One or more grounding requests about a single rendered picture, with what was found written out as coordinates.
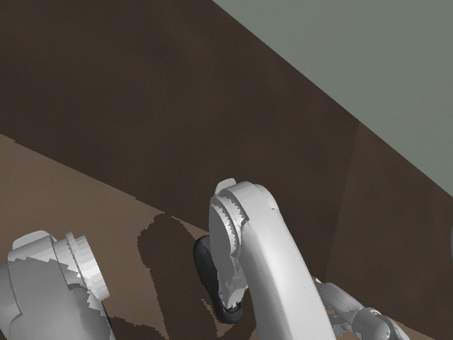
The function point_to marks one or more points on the right robot hand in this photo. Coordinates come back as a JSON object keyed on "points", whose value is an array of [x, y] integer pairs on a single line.
{"points": [[341, 303]]}

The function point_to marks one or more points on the right robot foot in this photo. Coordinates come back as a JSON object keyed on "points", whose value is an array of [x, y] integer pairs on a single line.
{"points": [[208, 276]]}

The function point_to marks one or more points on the right robot arm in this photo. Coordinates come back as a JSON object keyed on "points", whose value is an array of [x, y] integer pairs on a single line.
{"points": [[370, 324]]}

